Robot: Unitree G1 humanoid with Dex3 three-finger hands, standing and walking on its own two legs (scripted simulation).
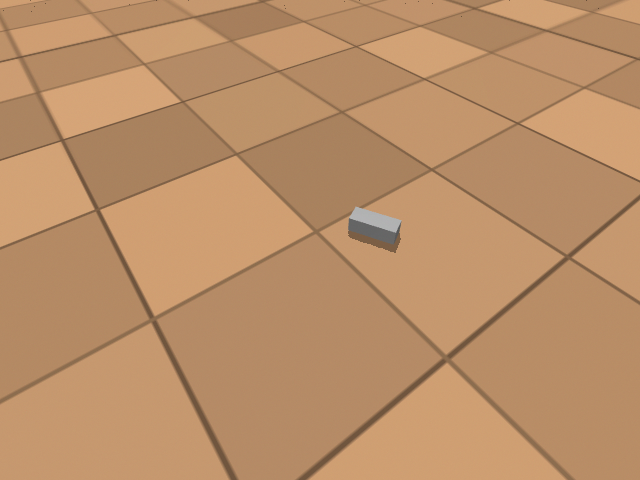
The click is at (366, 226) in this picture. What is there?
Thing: lying carton
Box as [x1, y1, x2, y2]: [348, 207, 401, 244]
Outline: 355,207 349,217 349,230 393,244 398,233 401,220
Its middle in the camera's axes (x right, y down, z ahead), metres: +0.25 -0.05 +1.72
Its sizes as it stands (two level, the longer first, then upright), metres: 0.213 0.083 0.075
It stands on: the floor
